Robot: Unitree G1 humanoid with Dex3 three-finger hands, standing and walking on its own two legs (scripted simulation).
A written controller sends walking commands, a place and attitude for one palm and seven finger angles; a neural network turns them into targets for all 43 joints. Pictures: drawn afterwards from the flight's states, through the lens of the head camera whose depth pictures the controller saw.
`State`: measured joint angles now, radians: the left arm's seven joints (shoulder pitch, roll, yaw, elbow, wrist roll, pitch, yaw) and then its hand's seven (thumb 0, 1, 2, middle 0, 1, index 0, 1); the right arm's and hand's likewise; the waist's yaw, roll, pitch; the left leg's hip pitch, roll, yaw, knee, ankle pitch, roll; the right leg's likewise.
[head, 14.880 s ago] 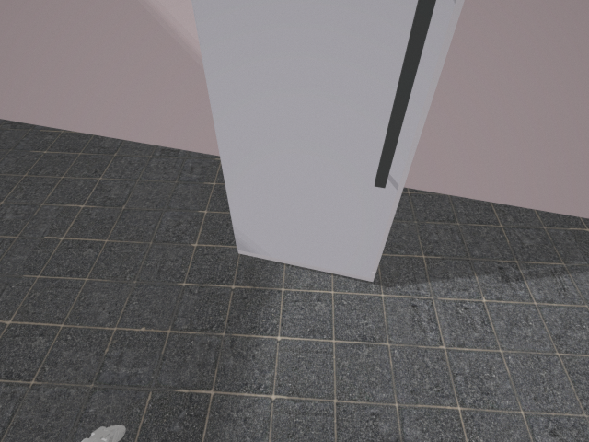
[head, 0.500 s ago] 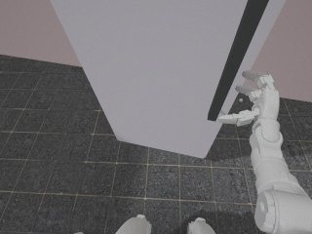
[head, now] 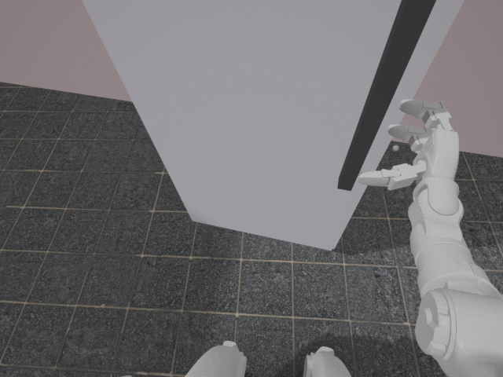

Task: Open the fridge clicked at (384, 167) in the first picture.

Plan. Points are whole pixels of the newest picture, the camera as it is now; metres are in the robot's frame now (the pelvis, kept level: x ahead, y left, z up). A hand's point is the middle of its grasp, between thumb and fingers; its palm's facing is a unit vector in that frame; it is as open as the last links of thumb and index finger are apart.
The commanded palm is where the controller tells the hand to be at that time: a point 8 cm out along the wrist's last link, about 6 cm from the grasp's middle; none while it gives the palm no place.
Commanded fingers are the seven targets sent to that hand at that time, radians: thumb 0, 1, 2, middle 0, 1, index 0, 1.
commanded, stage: feel for the door with the fingertips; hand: right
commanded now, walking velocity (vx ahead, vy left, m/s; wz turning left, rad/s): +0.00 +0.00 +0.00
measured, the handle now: (382, 80) +0.53 -0.10 +0.16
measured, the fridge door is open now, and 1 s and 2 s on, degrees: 0 0 0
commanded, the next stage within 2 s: slide the fingers in behind the handle in 0.08 s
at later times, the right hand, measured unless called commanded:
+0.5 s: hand (391, 148) +0.48 -0.14 +0.07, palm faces +0.08 +1.00 +0.01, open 13.9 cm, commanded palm +0.45 -0.18 +0.07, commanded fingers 0.00 0.50 -0.30 0.30 1.20 0.30 1.20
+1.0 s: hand (375, 149) +0.48 -0.11 +0.07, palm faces +0.07 +1.00 +0.00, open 14.0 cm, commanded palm +0.44 -0.16 +0.07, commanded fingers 0.00 0.50 -0.30 0.30 1.20 0.30 1.20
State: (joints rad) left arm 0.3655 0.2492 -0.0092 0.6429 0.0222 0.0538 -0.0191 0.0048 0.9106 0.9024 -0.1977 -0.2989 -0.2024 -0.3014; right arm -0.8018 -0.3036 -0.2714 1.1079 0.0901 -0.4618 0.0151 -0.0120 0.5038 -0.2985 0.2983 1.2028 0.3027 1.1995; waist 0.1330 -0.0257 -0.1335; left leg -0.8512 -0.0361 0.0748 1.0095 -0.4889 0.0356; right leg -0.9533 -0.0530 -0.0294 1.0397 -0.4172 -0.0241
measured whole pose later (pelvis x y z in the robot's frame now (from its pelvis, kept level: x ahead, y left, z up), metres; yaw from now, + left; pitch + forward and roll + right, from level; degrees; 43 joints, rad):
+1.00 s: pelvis +0.01 +0.00 +0.00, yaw +0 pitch +18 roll +2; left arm 0.35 0.23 0.00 0.63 0.03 0.06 -0.04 0.00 0.91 0.90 -0.20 -0.30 -0.20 -0.30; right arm -0.75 -0.21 -0.21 1.04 0.07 -0.48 -0.07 -0.01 0.50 -0.30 0.30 1.20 0.30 1.20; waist 0.12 -0.03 -0.14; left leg -0.83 -0.03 0.06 1.00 -0.50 0.03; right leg -0.93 -0.05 -0.04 1.03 -0.42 -0.03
